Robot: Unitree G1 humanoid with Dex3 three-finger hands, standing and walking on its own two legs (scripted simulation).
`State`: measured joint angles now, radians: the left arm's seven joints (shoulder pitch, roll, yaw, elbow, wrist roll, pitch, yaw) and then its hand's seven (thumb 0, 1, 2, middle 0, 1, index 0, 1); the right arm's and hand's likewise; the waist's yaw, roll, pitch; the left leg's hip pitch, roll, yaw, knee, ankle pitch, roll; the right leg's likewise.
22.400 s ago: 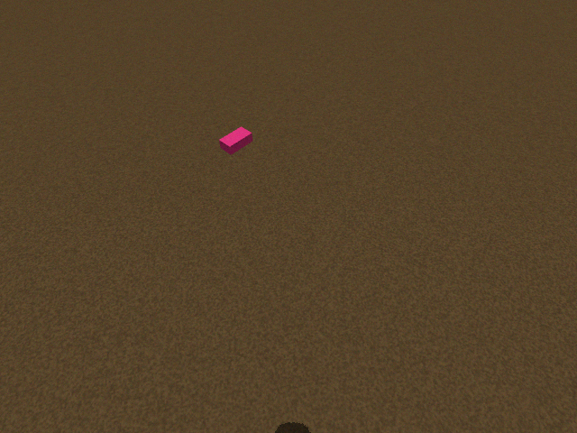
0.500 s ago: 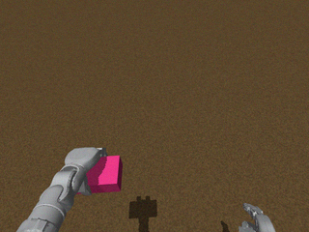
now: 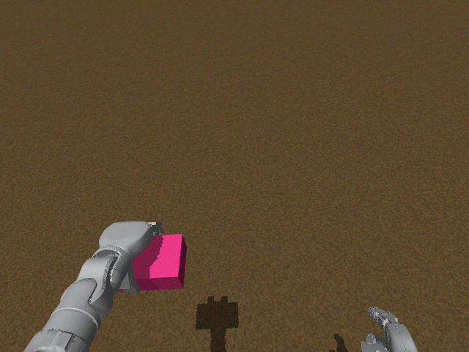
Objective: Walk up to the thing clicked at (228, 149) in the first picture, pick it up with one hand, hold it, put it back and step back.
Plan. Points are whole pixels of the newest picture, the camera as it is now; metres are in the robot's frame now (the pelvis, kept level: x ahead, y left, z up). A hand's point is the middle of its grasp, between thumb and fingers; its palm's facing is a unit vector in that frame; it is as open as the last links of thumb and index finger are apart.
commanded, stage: hold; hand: left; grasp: from above
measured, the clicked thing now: (142, 262) +0.30 +0.21 -0.06
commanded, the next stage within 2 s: crouch in 0.12 s
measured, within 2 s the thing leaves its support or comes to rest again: neither
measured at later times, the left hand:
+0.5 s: hand (140, 267) +0.30 +0.22 -0.07, palm faces -0.46 -0.03 -0.89, open 11.7 cm
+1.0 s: hand (175, 280) +0.36 +0.21 -0.31, palm faces -0.42 +0.06 -0.91, open 11.7 cm
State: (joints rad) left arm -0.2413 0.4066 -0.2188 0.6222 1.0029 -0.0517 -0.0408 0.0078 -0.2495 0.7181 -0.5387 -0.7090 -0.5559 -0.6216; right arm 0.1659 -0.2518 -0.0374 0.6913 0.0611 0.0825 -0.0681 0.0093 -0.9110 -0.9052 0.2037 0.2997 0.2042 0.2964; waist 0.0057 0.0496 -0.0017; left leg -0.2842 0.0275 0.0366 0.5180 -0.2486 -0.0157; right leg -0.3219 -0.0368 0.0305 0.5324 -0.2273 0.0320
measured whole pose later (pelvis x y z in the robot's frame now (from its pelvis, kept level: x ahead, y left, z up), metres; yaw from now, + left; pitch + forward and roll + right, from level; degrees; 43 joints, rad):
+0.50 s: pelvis +0.00 +0.00 -0.01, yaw +1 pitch +4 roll +0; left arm -0.27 0.37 -0.21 0.77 1.06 -0.08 0.09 0.01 -0.23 0.71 -0.53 -0.71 -0.54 -0.62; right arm 0.17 -0.25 -0.05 0.70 0.05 0.10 -0.05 0.01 -0.91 -0.91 0.20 0.30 0.21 0.30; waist -0.02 0.02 -0.01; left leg -0.37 0.02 0.03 0.58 -0.28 -0.01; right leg -0.40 -0.04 0.02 0.58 -0.25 0.03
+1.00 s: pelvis -0.05 +0.01 -0.19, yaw +1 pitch +29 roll -2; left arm -0.67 0.37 -0.12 1.18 1.19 -0.03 0.38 0.01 -0.23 0.71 -0.53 -0.71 -0.55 -0.61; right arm 0.22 -0.25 -0.09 0.75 -0.04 0.02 -0.02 0.01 -0.91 -0.90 0.20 0.30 0.20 0.30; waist -0.14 0.04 -0.19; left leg -1.49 0.03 -0.02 1.57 -0.59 -0.01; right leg -1.49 -0.03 0.02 1.52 -0.55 0.05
